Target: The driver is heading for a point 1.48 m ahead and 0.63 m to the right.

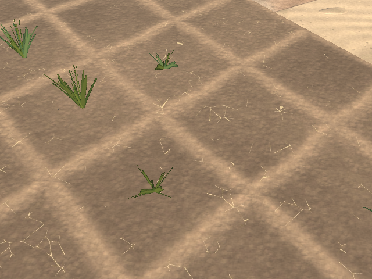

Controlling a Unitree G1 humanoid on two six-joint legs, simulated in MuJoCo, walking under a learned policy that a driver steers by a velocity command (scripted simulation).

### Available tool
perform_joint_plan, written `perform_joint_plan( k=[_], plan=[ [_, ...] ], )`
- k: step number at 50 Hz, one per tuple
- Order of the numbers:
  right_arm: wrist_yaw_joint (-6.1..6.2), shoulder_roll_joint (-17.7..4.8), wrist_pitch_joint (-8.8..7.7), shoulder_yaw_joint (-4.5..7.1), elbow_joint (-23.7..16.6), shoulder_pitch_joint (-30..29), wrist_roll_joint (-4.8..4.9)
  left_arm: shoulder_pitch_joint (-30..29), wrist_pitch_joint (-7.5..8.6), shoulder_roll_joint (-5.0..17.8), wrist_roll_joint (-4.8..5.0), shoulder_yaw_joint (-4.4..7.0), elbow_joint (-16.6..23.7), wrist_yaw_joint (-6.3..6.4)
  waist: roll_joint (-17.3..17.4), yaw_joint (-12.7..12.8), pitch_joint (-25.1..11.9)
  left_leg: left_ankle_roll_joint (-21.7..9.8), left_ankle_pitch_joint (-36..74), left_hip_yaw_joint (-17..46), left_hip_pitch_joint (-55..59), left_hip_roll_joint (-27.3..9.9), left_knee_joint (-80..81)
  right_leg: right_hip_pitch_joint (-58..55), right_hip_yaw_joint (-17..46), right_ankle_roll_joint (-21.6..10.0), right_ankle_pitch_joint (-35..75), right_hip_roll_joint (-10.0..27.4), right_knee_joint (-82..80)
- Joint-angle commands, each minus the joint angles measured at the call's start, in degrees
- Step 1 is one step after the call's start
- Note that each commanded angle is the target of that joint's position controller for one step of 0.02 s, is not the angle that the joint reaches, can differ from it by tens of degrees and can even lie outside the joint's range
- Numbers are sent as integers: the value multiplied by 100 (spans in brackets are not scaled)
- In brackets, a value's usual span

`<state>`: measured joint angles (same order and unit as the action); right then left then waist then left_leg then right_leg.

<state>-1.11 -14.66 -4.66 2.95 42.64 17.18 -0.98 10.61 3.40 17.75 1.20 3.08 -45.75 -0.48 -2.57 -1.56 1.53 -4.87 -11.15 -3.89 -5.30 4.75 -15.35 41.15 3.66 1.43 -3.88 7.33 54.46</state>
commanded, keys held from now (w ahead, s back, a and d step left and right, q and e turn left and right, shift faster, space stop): w+e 1.00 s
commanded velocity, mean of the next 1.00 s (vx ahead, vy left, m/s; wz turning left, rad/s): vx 0.50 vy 0.00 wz -0.51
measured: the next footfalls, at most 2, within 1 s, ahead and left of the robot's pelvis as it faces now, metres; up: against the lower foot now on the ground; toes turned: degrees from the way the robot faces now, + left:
right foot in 0.26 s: +0.32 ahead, -0.15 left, +0.00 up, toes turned -10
left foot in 0.72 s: +0.64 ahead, -0.01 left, +0.00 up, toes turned -29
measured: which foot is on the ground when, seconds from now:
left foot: down 0.00-0.28, up 0.30-0.70, down 0.72-1.00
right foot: up 0.00-0.24, down 0.26-0.72, up 0.74-1.00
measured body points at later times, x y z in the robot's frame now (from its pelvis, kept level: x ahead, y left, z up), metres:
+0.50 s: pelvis +0.30 -0.07 +0.00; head +0.33 -0.09 +0.45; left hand +0.45 +0.18 -0.11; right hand +0.40 -0.37 -0.09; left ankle +0.42 +0.09 -0.68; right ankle +0.28 -0.14 -0.75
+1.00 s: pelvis +0.58 -0.10 +0.00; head +0.60 -0.11 +0.45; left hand +0.87 +0.02 -0.09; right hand +0.46 -0.37 -0.12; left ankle +0.60 +0.01 -0.75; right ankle +0.57 -0.29 -0.67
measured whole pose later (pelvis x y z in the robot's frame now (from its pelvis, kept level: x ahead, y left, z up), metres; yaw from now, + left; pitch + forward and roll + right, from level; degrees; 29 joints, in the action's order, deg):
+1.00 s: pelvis +0.58 -0.10 +0.00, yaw -35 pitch +1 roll +2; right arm -0.1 -15.6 -5.3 3.5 46.0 18.7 -0.5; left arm 11.3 0.6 18.3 1.3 4.3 -36.2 -0.5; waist -3.0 -3.7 1.4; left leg -1.6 -12.9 -6.5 -5.9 1.0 -17.5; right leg 39.2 3.7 0.9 -10.8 4.6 58.0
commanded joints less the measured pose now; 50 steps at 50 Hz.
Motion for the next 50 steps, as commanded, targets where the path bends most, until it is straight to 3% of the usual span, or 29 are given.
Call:
perform_joint_plan(
  k=[1, 4, 8, 10, 11, 12, 13, 14, 15, 16, 17, 18, 19, 22, 24, 27, 31, 33, 34, 35, 36, 37, 38, 39, 40, 41, 43, 46, 50],
  plan=[
    [75, -848, -149, 208, -291, -303, -3, -200, 69, 260, 2, 50, 311, -56, 503, -4, 90, -561, 1676, 191, -339, -1433, 837, -352, 6, -23, 1170, -108, -964],
    [112, -928, -121, 228, -77, -42, 45, -693, 91, 123, 4, -22, 505, -158, 429, -233, 300, -468, 1722, -22, 108, -1608, 898, -301, -180, -142, 1456, -215, -1672],
    [166, -1022, 77, 277, 138, 183, 115, -1045, 102, 130, -18, -38, 813, -334, 434, -296, 335, -394, 2889, -177, 1238, -1932, 322, 119, -436, -399, 548, -390, -2068],
    [244, -1182, 184, 318, 109, 66, 130, -824, 74, 285, -27, 34, 890, -382, 682, -69, 16, -253, 4850, -334, 1481, -1948, -399, -393, -796, -605, -143, -714, -2043],
    [292, -1260, 240, 333, 85, 19, 128, -464, 46, 435, -30, 113, 857, -377, 829, 152, -267, -170, 5773, -409, 1496, -1924, -1006, -915, -951, -729, -457, -927, -1974],
    [337, -1297, 287, 330, 59, -72, 124, 269, 32, 692, -25, 251, 725, -336, 799, 581, -670, -34, 6013, -535, 1166, -1794, -2037, -1967, -980, -910, -375, -1127, -2153],
    [381, -1237, 263, 283, -23, -106, 105, 1213, -2, 1077, -19, 423, 559, -243, 438, 1072, -1208, 181, 4810, -568, 17, -1569, -3573, -3704, -234, -1222, -47, -801, -2398],
    [239, -403, 94, 11, -255, 655, -88, 1470, -9, 1672, 42, 557, 537, -178, -1049, 533, -1931, 611, -474, -324, -2711, -452, -5832, -6141, 2721, -2368, -586, 758, -2430],
    [123, -657, -146, 5, -265, 231, 37, 1603, 18, 1262, 44, 439, 624, -155, -656, 864, -2609, 588, -2202, 902, -3687, -7, -6680, -6787, 4533, -2716, -1318, 1176, -3429],
    [39, -990, -298, 100, -465, -412, 296, 1404, 36, 991, -22, 356, 620, -124, -330, 990, -1778, 441, -1738, 1139, -4190, -412, -6611, -6304, 3645, -2324, -1252, 994, -3631],
    [42, -935, -376, 58, -578, -677, 293, 1027, 49, 855, -24, 317, 691, -105, 152, 780, -1158, 370, -1276, 1064, -4117, -668, -6085, -5415, 2966, -2100, -877, 763, -3679],
    [77, -918, -387, 78, -569, -739, 156, 657, 48, 717, -22, 271, 775, -97, 402, 511, -679, 420, -1071, 986, -3850, -835, -5527, -4531, 2472, -1992, -214, 566, -3764],
    [101, -971, -335, 123, -559, -657, 66, 444, 53, 585, -79, 222, 861, -75, 283, 302, -518, 481, -923, 988, -3400, -962, -5226, -3914, 2124, -1959, 357, 388, -3886],
    [116, -790, -144, 98, -535, -403, 4, 250, 42, 642, -68, 238, 959, -11, 88, 34, -330, 765, -740, 789, -2938, -1009, -4449, -2948, 1571, -1959, 1046, 128, -4119],
    [136, -613, -91, 18, -645, -753, -12, 332, 24, 828, -44, 295, 927, 62, 28, 117, -201, 936, -129, 638, -2767, -913, -3596, -2490, 1191, -1834, 1093, -91, -4160],
    [101, -489, -122, -49, -764, -1423, 27, 587, -52, 891, 4, 324, 839, 129, -157, 436, -206, 999, 1254, 577, -2233, -613, -2224, -2246, 957, -1492, 474, -400, -4012],
    [29, -745, -198, 48, -871, -1749, 147, 923, -129, 846, 52, 323, 722, 148, -290, 535, -279, 888, 1350, 846, -1982, -467, -1446, -2795, 1616, -1294, -297, -157, -3550],
    [11, -902, -249, 136, -834, -1543, 166, 850, -146, 832, 24, 332, 744, 157, -429, 355, -284, 698, 926, 903, -1733, -493, -1309, -3029, 1969, -1178, -407, -14, -3187],
    [21, -955, -275, 189, -737, -1201, 159, 768, -156, 748, 11, 312, 775, 154, -462, 146, -350, 560, 848, 830, -1294, -493, -1133, -2996, 1995, -1074, -378, -96, -2911],
    [57, -1105, -302, 271, -643, -687, 100, 768, -142, 533, -20, 238, 814, 138, -387, -114, -670, 357, 723, 929, -443, -707, -1061, -2799, 1802, -890, -292, -356, -2250],
    [106, -1412, -310, 356, -580, 121, 14, 889, -121, 142, -111, 98, 900, 116, 347, -395, -1433, 7, 191, 1924, 920, -1713, -1052, -2183, 1265, -668, -1179, -758, -631],
    [70, -1897, -221, 470, -367, 520, -40, 1667, -51, -98, 66, 6, 1119, 101, 2329, -7, -1939, -974, -1265, 4774, 2367, -2917, -388, -214, 554, -351, -3148, -1392, 1180],
    [46, -1348, -203, 375, -451, 367, 89, 1562, -53, 542, 134, 116, 939, 126, 1662, -176, -1531, -920, -2589, 5139, 2117, -2904, -113, 452, 693, -258, -2814, -901, 1917],
    [76, -1010, -174, 281, -499, 134, 106, 929, -86, 839, 87, 209, 1000, 125, 1118, -336, -860, -652, -2295, 4108, 1506, -2625, -90, 579, 579, -229, -2267, -721, 2073],
    [82, -898, -144, 226, -512, -117, 50, 624, -116, 790, 18, 217, 1054, 135, 742, -265, -532, -499, -1387, 3296, 893, -2359, -67, 383, 437, -199, -1864, -537, 1971],
    [89, -764, -123, 184, -463, -270, 28, 441, -117, 722, -30, 233, 1125, 118, 730, -185, -259, -462, -683, 2723, 460, -2127, 30, 279, 441, -181, -1599, -400, 1705],
    [111, -642, -150, 148, -381, -345, 17, 499, -162, 515, 44, 225, 1159, 52, 983, -25, -145, -401, 3, 1953, 27, -1882, 276, -87, 333, -171, -1360, -212, 1407],
    [110, -801, -197, 212, -211, -275, 63, 301, -232, 271, 19, 166, 1280, 25, 826, 2, -37, -567, 701, 1356, -41, -1954, 530, 94, 227, -85, -1107, -133, 959],
    [130, -996, -147, 267, -43, -284, 59, -97, -205, 181, 9, 116, 1368, -55, 671, -75, 11, -525, 1433, 546, 173, -1907, 603, 135, 83, -37, -105, -109, -145]
  ],
)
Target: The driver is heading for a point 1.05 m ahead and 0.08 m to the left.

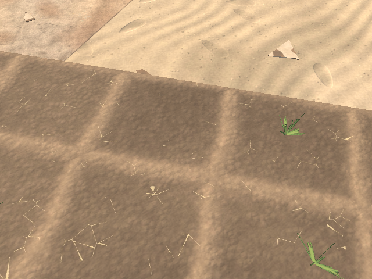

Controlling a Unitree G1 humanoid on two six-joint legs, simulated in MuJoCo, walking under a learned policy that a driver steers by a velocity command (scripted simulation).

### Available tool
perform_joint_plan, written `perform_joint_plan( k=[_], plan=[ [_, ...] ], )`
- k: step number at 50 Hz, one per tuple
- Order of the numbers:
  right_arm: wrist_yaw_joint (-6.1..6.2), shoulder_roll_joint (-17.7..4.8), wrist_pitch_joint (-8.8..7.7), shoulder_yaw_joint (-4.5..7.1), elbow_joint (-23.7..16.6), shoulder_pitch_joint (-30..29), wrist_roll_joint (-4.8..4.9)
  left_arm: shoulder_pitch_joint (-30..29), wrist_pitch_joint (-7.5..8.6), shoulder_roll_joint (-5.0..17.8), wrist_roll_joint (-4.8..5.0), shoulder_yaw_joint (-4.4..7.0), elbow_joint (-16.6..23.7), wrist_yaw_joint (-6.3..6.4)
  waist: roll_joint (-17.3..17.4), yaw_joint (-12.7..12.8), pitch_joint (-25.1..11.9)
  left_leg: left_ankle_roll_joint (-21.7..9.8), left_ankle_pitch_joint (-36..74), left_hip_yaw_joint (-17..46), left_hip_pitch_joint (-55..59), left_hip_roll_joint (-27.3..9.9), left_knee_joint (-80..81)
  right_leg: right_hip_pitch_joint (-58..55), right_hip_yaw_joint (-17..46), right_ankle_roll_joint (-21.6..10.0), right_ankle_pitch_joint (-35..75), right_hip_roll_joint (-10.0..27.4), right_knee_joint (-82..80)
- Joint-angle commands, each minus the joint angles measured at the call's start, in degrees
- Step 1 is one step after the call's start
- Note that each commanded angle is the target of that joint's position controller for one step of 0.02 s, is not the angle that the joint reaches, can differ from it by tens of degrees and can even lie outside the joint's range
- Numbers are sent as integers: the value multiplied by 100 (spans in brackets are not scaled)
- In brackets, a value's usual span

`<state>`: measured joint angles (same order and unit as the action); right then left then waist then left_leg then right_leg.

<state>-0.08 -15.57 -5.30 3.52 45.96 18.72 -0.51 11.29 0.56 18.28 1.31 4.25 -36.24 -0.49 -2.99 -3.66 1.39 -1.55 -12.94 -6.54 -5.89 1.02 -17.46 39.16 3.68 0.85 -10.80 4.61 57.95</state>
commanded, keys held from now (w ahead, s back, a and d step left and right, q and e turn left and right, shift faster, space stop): w+e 0.14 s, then w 0.22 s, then w+q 0.64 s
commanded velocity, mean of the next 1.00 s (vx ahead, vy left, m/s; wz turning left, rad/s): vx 0.50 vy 0.00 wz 0.03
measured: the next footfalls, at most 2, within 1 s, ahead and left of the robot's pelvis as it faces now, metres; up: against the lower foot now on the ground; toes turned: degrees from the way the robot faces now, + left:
right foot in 0.24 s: +0.29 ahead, -0.15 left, +0.00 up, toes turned -10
left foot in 0.76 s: +0.63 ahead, +0.03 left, +0.00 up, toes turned +1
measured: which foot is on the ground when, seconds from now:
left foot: down 0.00-0.22, up 0.24-0.74, down 0.76-1.00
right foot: up 0.00-0.22, down 0.24-0.76, up 0.78-1.00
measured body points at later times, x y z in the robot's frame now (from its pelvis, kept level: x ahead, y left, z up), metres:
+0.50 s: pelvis +0.28 -0.07 +0.00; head +0.30 -0.09 +0.45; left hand +0.41 +0.18 -0.11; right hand +0.38 -0.37 -0.11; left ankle +0.41 +0.09 -0.67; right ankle +0.25 -0.15 -0.74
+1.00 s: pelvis +0.58 -0.04 +0.00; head +0.62 -0.03 +0.45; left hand +0.73 +0.24 -0.10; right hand +0.70 -0.31 -0.11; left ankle +0.59 +0.03 -0.74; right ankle +0.65 -0.21 -0.67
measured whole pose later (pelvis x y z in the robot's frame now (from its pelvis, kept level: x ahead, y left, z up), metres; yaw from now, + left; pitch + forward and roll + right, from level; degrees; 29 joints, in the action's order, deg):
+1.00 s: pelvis +0.58 -0.04 +0.00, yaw +7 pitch +2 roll +0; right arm -1.0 -16.3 -3.0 3.4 41.4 17.2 0.5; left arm 8.6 5.6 17.1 -0.8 2.5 -39.4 0.1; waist -1.2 -2.0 2.3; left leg -5.8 -9.2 3.8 -13.9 6.8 -21.7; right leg 34.6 4.5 2.2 -17.0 4.7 57.7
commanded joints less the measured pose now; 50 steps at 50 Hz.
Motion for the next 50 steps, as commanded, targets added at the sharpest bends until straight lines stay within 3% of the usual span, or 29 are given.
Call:
perform_joint_plan(
  k=[1, 6, 8, 9, 10, 11, 12, 13, 14, 15, 16, 17, 19, 21, 23, 28, 33, 36, 37, 38, 39, 40, 41, 42, 43, 44, 45, 47, 50],
  plan=[
    [36, -942, -65, 213, -338, -426, 20, -338, 102, 94, -1, -19, 446, -91, 698, 73, 71, -802, 1689, 597, 241, -1481, 816, 229, -22, -2, 870, 137, -839],
    [53, -1166, 60, 265, -80, -73, 127, -1127, 147, 26, 21, -61, 714, -268, 638, -154, 326, -629, 2119, 40, 739, -1619, 682, -42, -478, -243, 1021, -26, -1945],
    [60, -1280, 126, 299, -20, -28, 190, -1126, 141, 129, -3, -9, 791, -306, 717, -18, 241, -548, 3448, -133, 975, -1690, 269, -433, -688, -459, 499, -254, -2164],
    [74, -1372, 154, 322, 6, 0, 225, -950, 128, 220, -33, 45, 784, -300, 826, 145, 67, -519, 4479, -202, 1061, -1710, -129, -840, -824, -591, 179, -457, -2205],
    [89, -1447, 190, 336, 24, -20, 244, -448, 113, 393, -52, 146, 681, -281, 863, 487, -242, -462, 5249, -297, 1042, -1668, -848, -1556, -916, -757, 40, -676, -2356],
    [105, -1375, 205, 293, 32, -67, 246, 488, 94, 638, -40, 304, 413, -214, 720, 1013, -714, -318, 5222, -460, 540, -1497, -1931, -2958, -912, -966, 502, -861, -2754],
    [107, -1059, 160, 153, -63, 13, 80, 1426, 35, 1038, -40, 441, 180, -91, 115, 1354, -1308, -115, 3120, -473, -929, -1258, -3622, -4822, 267, -1261, 732, -70, -2671],
    [-15, -323, 21, -111, -301, 700, -41, 1213, 100, 1594, -16, 456, 199, -73, -1249, 581, -2048, 184, -2049, 106, -3169, -160, -5597, -6421, 3514, -2354, -204, 1488, -3259],
    [-83, -939, -125, 23, -224, 73, 184, 1413, 153, 1022, -26, 322, 254, -95, -465, 1110, -2381, 139, -2010, 1097, -3623, -240, -6116, -6331, 3996, -2311, -776, 1614, -3881],
    [-101, -1095, -188, 75, -459, -549, 364, 1131, 222, 864, -71, 248, 181, -114, -345, 1111, -1412, 65, -1518, 1024, -3994, -452, -6062, -5608, 3058, -2030, -326, 1403, -3989],
    [-57, -986, -216, 39, -478, -688, 297, 755, 260, 727, -56, 198, 159, -112, 48, 855, -921, 37, -1002, 993, -3833, -711, -5607, -4756, 2363, -1827, 245, 1149, -4032],
    [-26, -971, -197, 57, -417, -690, 165, 425, 279, 537, -88, 134, 174, -112, 89, 639, -605, 84, -724, 971, -3522, -863, -5214, -4044, 1841, -1712, 884, 948, -4131],
    [-44, -869, -55, 65, -268, -310, 146, 177, 344, 346, -169, 67, 189, -100, -46, 312, -530, 165, -408, 1024, -2916, -1005, -4908, -3343, 1342, -1685, 1350, 779, -4471],
    [-44, -675, 89, 27, -183, -222, 143, 175, 440, 406, -150, 81, 53, -87, 15, 224, -372, 295, -151, 964, -2896, -1032, -4613, -3008, 873, -1704, 1664, 780, -4749],
    [-24, -576, 159, -1, -267, -536, 124, 283, 497, 490, -186, 107, -112, -49, 65, 298, -130, 391, 430, 1006, -3193, -1046, -4131, -2925, 456, -1623, 1749, 732, -4933],
    [-134, -408, 100, -67, -454, -1321, 173, 456, 522, 580, -200, 108, -372, 22, 54, 646, 179, 281, 2090, 875, -3034, -735, -2394, -3047, -474, -1206, 1408, 542, -5147],
    [-312, -392, 81, -88, -785, -1862, 172, 782, 395, 677, -110, 166, -707, 60, 115, 841, 358, -3, 1704, 767, -3474, -566, -1657, -4259, -704, -1071, 1881, 952, -4809],
    [-392, -573, 107, 0, -897, -1610, 137, 637, 253, 864, -79, 224, -717, 150, -135, 572, 27, -294, 716, 334, -2959, -189, -1622, -4716, -918, -847, 4205, 1019, -3896],
    [-382, -742, 134, 96, -832, -1156, 129, 577, 196, 930, -86, 238, -694, 196, -233, 309, -302, -422, 462, 160, -2337, 39, -1652, -4708, -1030, -741, 5127, 957, -3184],
    [-335, -1008, 149, 254, -648, -324, 137, 500, 148, 902, -84, 212, -659, 244, -121, -155, -755, -617, 693, 123, -1133, 271, -1391, -4284, -1240, -550, 5279, 743, -2014],
    [-236, -1501, 195, 421, -522, 558, 152, 649, 184, 711, -183, 114, -539, 292, 539, -469, -1401, -1006, 986, 1427, 653, -507, -1351, -2936, -1295, -316, 3592, 476, -237],
    [-239, -1857, 161, 473, -545, 529, 217, 1343, 348, -76, -311, -141, -352, 143, 1897, 171, -2011, -2141, -175, 4629, 2641, -1840, -827, -347, -716, 54, -1923, -822, 1689],
    [-229, -1325, 142, 334, -622, 709, 207, 737, 557, 425, -133, -69, -372, 39, 1237, -319, -2352, -2056, -751, 5255, 2965, -1893, -194, 297, 313, -70, -2195, -718, 2173],
    [-199, -1127, 126, 278, -634, 485, 156, 192, 683, 637, 70, -17, -163, -21, 990, -368, -1539, -1796, -482, 4432, 2407, -1749, -59, 685, 308, -184, -1694, -447, 2060],
    [-178, -1083, 121, 264, -710, 131, 154, -34, 757, 570, 23, -51, -95, 1, 427, -171, -1026, -1650, 35, 3860, 1578, -1541, -18, 579, 237, -226, -1253, -206, 1606],
    [-160, -951, 129, 226, -795, -201, 136, -122, 768, 593, -118, -16, -92, 38, 246, 43, -652, -1595, 708, 3430, 810, -1375, 70, 301, 192, -173, -1025, -56, 1120],
    [-134, -844, 128, 179, -892, -378, 62, -27, 718, 612, -167, 16, -86, 46, 393, 247, -567, -1594, 1228, 3180, 301, -1235, 194, -106, 230, -125, -883, 46, 916],
    [-97, -825, 134, 178, -959, -523, 81, 182, 593, 508, -208, 12, -104, 57, 515, 440, -447, -1640, 1688, 2856, -232, -1092, 371, -352, 144, 53, -827, 91, 449],
    [8, -1032, 144, 243, -905, -419, 122, -187, 487, 260, -248, -82, 9, 85, 544, 379, -219, -1526, 1954, 2302, -878, -821, 474, -474, -70, 318, -81, -11, -607]
  ],
)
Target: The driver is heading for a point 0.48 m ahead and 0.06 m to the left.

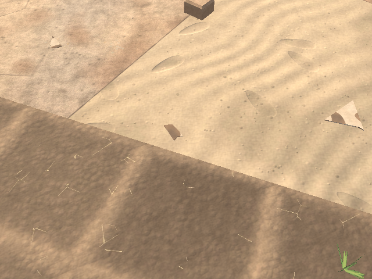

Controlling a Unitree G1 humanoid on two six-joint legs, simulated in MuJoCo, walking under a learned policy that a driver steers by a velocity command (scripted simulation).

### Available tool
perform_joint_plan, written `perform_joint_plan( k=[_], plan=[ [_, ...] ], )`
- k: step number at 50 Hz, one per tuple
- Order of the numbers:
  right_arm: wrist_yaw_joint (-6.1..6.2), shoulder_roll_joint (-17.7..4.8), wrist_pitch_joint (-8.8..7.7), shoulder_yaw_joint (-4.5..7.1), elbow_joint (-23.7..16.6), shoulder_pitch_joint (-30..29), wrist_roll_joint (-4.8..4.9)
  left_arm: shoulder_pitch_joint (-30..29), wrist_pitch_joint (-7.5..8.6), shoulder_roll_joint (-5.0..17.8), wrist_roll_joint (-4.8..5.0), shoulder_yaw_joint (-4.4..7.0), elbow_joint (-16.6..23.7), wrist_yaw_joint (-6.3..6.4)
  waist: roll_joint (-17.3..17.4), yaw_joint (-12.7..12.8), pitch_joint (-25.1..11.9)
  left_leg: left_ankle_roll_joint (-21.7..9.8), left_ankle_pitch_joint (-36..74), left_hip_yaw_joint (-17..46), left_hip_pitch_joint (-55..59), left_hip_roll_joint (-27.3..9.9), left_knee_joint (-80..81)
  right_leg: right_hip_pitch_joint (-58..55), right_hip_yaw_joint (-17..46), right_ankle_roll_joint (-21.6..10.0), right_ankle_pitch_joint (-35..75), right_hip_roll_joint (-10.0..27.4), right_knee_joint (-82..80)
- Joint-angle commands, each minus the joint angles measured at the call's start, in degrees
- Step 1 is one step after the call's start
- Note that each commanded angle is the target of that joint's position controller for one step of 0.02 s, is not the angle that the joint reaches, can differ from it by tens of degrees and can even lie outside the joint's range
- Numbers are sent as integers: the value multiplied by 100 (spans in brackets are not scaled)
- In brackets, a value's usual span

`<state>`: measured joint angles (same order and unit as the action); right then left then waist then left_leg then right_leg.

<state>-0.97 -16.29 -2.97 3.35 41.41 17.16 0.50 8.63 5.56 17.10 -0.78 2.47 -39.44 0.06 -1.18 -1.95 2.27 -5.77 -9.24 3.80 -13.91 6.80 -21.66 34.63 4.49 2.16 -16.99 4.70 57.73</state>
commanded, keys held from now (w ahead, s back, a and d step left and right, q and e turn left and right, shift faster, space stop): w+q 0.46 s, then no key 0.54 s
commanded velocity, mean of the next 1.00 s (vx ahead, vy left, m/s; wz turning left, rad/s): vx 0.34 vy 0.00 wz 0.39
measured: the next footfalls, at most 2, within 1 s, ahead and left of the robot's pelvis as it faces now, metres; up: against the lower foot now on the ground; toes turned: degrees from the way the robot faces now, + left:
right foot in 0.24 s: +0.33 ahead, -0.14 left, +0.00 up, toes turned +13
left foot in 0.70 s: +0.47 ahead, +0.17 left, +0.00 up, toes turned +22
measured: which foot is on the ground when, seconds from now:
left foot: down 0.00-0.24, up 0.26-0.68, down 0.70-1.00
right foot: up 0.00-0.22, down 0.24-0.72, up 0.74-1.00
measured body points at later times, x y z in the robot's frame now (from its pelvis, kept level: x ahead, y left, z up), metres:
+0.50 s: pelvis +0.27 -0.05 +0.00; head +0.30 -0.05 +0.45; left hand +0.26 +0.24 -0.11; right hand +0.50 -0.26 -0.10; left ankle +0.29 +0.12 -0.66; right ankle +0.29 -0.15 -0.74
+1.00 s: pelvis +0.41 +0.03 -0.01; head +0.43 +0.04 +0.44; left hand +0.41 +0.33 -0.13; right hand +0.64 -0.13 -0.12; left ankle +0.44 +0.15 -0.74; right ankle +0.49 -0.10 -0.74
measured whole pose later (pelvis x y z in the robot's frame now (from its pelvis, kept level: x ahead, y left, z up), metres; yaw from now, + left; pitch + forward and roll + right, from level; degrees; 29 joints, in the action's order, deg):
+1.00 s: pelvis +0.41 +0.03 -0.01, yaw +23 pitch +0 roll +1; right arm -0.3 -12.1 -0.2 1.7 43.4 7.6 -1.1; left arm 9.6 -1.5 15.8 -0.6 2.1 -48.5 1.5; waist -1.4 0.4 2.6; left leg -2.3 -7.9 -1.1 -19.7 2.9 -27.9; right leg 18.7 1.7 3.1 -15.7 4.2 36.0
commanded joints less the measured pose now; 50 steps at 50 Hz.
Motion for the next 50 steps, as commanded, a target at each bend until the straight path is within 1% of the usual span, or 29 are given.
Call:
perform_joint_plan(
  k=[1, 4, 7, 9, 11, 12, 13, 14, 15, 16, 17, 20, 23, 25, 27, 30, 33, 34, 35, 36, 37, 38, 39, 40, 42, 43, 47, 49, 50],
  plan=[
    [126, -991, -71, 273, -425, -212, 43, -151, -12, 310, -41, 64, 374, 24, 403, 122, -270, -978, 1427, 1109, -211, -1247, 867, -164, -172, 221, 1030, -94, -1077],
    [179, -1013, 3, 288, -322, 84, 85, -743, 41, 251, 33, 35, 475, -31, 544, -160, -293, -709, 866, 1072, -326, -1080, 721, -684, -216, 256, 2125, -409, -2235],
    [192, -948, 67, 282, -240, 304, 130, -976, 103, 421, 122, 107, 552, -76, 648, -215, -317, -602, 405, 1559, 119, -1251, 365, -829, -27, 168, 2023, -505, -2754],
    [206, -929, 96, 290, -248, 288, 111, -856, 156, 575, 141, 186, 535, -97, 771, -83, -321, -509, 307, 1937, 429, -1400, 24, -1002, 67, 8, 1598, -493, -2938],
    [207, -779, 123, 254, -317, 134, 80, -168, 223, 726, 118, 307, 358, -81, 835, 328, -546, -302, 591, 1943, 374, -1200, -622, -1964, -60, -271, 1493, -463, -3268],
    [184, -471, 103, 142, -402, 125, 32, 521, 254, 957, 19, 393, 289, -44, 495, 656, -1173, -102, 301, 1599, -46, -901, -1832, -3192, 509, -598, 1284, 211, -3184],
    [191, -99, 55, 32, -497, 860, 75, 1174, 198, 1429, -59, 512, 199, -17, -878, 517, -2027, 329, -1614, 795, -1734, -95, -3705, -5238, 2528, -1412, 583, 1520, -3281],
    [193, -408, 20, 40, -577, 991, 177, 1408, 125, 1296, 88, 510, 41, -68, -1740, 522, -2081, 443, -2529, 591, -2978, -302, -4854, -5488, 4307, -1759, -1222, 2058, -3893],
    [202, -888, 39, 175, -511, 524, 192, 1108, 107, 829, 112, 389, 144, -56, -914, 670, -1254, 484, -1998, 691, -3283, -611, -5300, -4805, 3703, -1511, -1835, 1778, -4099],
    [204, -952, 89, 209, -597, 65, 129, 819, 66, 656, 72, 320, 175, -40, -490, 665, -717, 510, -1557, 455, -3234, -789, -5342, -4079, 2812, -1292, -1243, 1536, -4126],
    [189, -868, 109, 217, -646, -112, 65, 580, 45, 500, 48, 257, 163, -38, -328, 550, -349, 530, -1230, 416, -3087, -953, -5143, -3451, 2155, -1238, -533, 1283, -4255],
    [115, -563, 199, 223, -663, -16, 119, 355, 83, 314, 41, 210, 51, -18, -636, 288, -162, 564, -833, 260, -2528, -1227, -4701, -2710, 954, -1158, 548, 882, -4601],
    [105, -392, 253, 173, -795, -281, 88, 443, 114, 530, 39, 291, -104, -12, -405, 303, -74, 668, -458, 217, -2764, -1318, -4151, -2771, 394, -1337, 1374, 1003, -4794],
    [96, -288, 228, 135, -854, -482, 39, 415, 74, 624, 22, 310, -194, -15, -263, 286, -17, 717, -135, 159, -2650, -1250, -3484, -2788, -52, -1369, 2860, 963, -4634],
    [37, -143, 170, 63, -865, -667, 8, 304, -2, 697, 77, 311, -252, 7, -289, 308, -83, 710, 405, -112, -2147, -1134, -2599, -2695, -603, -1275, 3795, 769, -4456],
    [-87, -119, 103, 41, -945, -1088, 15, 549, -96, 845, 183, 330, -434, 20, -298, 486, -223, 621, 943, -374, -1558, -921, -1678, -2874, -816, -1180, 4030, 767, -4243],
    [-129, -353, 102, 149, -960, -936, -31, 519, -169, 1005, 324, 373, -551, 24, -382, 243, -391, 335, 637, -443, -1013, -728, -1011, -3239, -732, -1032, 4360, 893, -3591],
    [-102, -485, 100, 229, -819, -517, -69, 436, -184, 979, 355, 365, -567, 31, -323, -16, -609, 198, 1012, -551, -366, -570, -568, -3218, -827, -886, 4498, 746, -3062],
    [-33, -794, 106, 339, -712, -120, -102, 626, -174, 797, 293, 306, -612, 28, -72, -168, -892, 32, 2152, -429, 501, -643, -337, -2900, -1036, -628, 4041, 451, -2230],
    [70, -1295, 136, 410, -740, 350, -240, 813, -133, 450, 16, 160, -444, 11, 902, -186, -1651, -521, 5161, 991, 2178, -1965, -938, -1602, -1195, -252, 1502, 14, -531],
    [71, -1007, 139, 200, -778, 75, -287, 1543, -154, 81, 0, -37, -595, -86, 1611, 200, -2621, -1587, 5932, 2521, 2920, -3213, -833, -813, -412, 39, -2458, -440, 779],
    [-11, -565, 184, 102, -748, 10, -167, 1325, -262, 558, 157, 86, -757, -124, 948, -29, -2662, -1448, 4669, 2176, 2381, -2830, -579, -907, 125, 89, -2421, -184, 897],
    [-52, -443, 187, 52, -699, -379, -90, 850, -345, 607, 255, 108, -602, -119, 844, 54, -1818, -1179, 3786, 1655, 1868, -2487, -369, -512, -41, 114, -2280, -74, 765],
    [-59, -410, 189, 39, -651, -688, -58, 603, -422, 525, 211, 101, -600, -48, 564, 130, -1309, -962, 2979, 1412, 1287, -2256, -145, -400, -112, 132, -2047, 22, 439],
    [-26, -594, 210, 95, -612, -1127, -152, 689, -601, 520, 126, 128, -678, 84, 719, 400, -865, -766, 2158, 947, -19, -1955, 262, -1171, -222, 248, -1402, 32, -152],
    [-1, -561, 211, 96, -552, -1206, -209, 837, -655, 449, 96, 121, -742, 129, 809, 488, -844, -771, 1965, 799, -306, -1864, 361, -1493, -299, 283, -1200, -29, -438],
    [92, -344, 177, 35, -268, -1271, -181, 758, -715, 286, 61, 78, -822, 201, 870, 410, -971, -676, 725, 616, -515, -1784, 482, -2258, -338, 180, -133, -75, -1640],
    [107, -251, 207, -8, -131, -1367, -135, 739, -706, 203, 2, 55, -857, 167, 787, 506, -819, -411, -739, 547, -821, -1597, 480, -2785, -442, 39, 629, -168, -2501],
    [103, -121, 211, -50, -1, -1217, -135, 682, -697, 212, -86, 43, -840, 143, 673, 499, -662, -126, -1548, 498, -995, -1412, 497, -2962, -377, -58, 945, -127, -2886]
  ],
)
